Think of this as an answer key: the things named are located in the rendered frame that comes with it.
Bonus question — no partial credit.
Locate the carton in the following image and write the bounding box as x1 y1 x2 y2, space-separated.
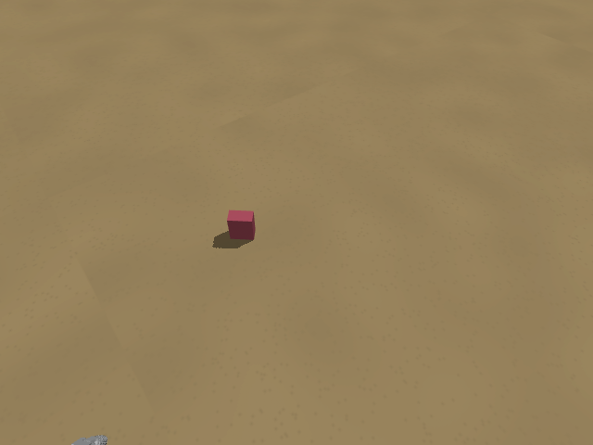
227 210 256 240

